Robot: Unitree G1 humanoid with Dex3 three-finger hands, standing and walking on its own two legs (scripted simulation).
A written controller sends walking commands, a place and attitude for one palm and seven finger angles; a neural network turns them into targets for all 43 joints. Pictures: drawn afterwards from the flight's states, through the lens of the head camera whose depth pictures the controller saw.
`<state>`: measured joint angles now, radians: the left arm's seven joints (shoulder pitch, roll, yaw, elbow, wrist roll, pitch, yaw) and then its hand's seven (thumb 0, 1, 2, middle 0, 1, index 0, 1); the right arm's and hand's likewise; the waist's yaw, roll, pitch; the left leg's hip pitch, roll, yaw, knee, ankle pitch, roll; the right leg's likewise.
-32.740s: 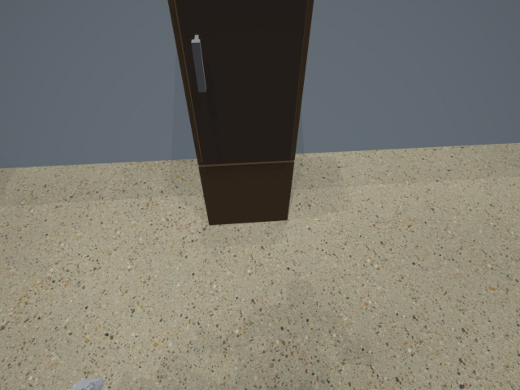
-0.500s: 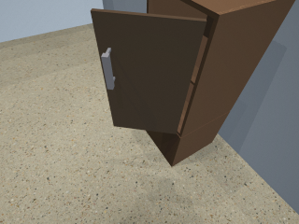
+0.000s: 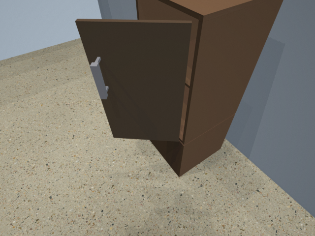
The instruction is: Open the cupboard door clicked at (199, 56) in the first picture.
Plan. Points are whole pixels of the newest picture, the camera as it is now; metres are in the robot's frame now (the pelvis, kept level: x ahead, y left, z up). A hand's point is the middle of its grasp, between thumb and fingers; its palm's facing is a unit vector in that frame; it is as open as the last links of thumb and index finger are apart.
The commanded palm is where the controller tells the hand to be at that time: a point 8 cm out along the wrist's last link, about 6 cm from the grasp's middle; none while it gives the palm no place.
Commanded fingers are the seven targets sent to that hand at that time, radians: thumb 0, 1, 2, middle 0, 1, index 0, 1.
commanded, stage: come to a stop and stand still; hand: left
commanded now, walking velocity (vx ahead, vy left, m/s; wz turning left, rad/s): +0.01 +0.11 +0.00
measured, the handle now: (101, 78) +0.60 +0.24 +0.06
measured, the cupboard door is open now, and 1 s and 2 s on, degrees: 51 51 51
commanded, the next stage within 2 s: look again from close up in 1.12 s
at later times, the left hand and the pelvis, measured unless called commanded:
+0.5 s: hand out of the picture +0.03 +0.20 -0.17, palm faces -0.01 -0.97 -0.25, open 7.4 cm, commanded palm none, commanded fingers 0.00 0.90 0.90 -0.20 -0.30 -0.20 -0.30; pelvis +0.01 +0.02 +0.00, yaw -1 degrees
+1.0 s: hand out of the picture +0.04 +0.17 -0.17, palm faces -0.01 -0.98 -0.20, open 7.3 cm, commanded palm none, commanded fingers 0.00 0.90 0.90 -0.20 -0.30 -0.20 -0.30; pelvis +0.02 -0.01 +0.00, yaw -2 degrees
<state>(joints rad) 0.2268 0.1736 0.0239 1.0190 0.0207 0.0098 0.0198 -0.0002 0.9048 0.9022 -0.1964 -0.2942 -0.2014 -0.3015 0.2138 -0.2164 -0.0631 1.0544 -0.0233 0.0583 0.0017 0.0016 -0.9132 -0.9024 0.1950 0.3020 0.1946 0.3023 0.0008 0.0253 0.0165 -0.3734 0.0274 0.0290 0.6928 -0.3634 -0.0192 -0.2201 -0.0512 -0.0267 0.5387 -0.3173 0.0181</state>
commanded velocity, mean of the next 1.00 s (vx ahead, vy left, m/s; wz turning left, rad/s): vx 0.00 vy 0.00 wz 0.00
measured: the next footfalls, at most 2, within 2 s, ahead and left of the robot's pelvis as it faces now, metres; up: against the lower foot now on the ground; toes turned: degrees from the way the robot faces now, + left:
none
